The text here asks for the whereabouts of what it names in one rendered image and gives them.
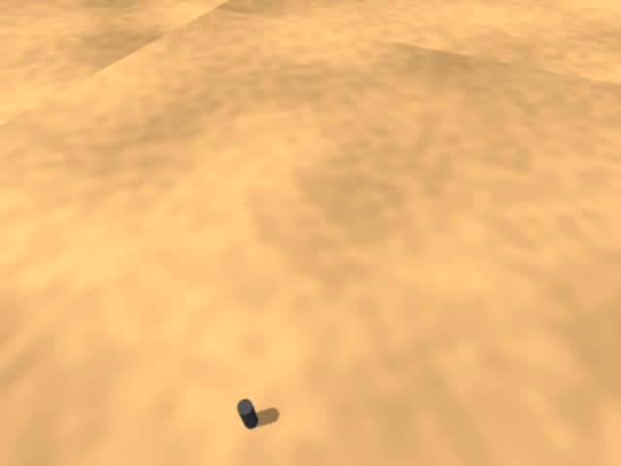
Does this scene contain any can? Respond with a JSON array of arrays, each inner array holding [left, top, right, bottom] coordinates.
[[237, 399, 258, 429]]

